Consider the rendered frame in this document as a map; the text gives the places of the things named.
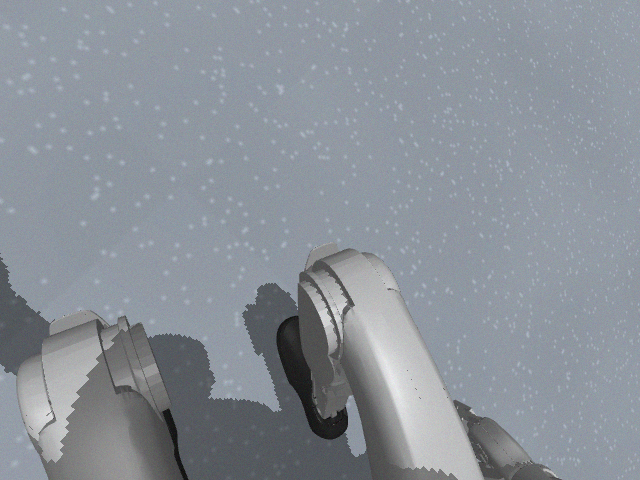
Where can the right robot foot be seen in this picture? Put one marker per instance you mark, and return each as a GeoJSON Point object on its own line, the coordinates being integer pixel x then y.
{"type": "Point", "coordinates": [299, 376]}

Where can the right robot arm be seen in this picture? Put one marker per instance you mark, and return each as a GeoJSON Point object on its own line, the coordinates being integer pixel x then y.
{"type": "Point", "coordinates": [535, 472]}

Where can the right robot hand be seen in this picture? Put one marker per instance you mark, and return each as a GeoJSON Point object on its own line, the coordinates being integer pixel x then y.
{"type": "Point", "coordinates": [492, 445]}

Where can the left robot foot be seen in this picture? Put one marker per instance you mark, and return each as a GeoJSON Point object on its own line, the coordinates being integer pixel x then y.
{"type": "Point", "coordinates": [173, 432]}

